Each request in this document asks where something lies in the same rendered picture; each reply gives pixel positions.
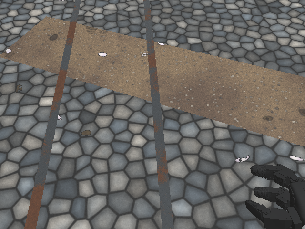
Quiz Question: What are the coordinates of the robot right hand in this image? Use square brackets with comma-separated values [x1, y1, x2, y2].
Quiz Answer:
[245, 163, 305, 229]

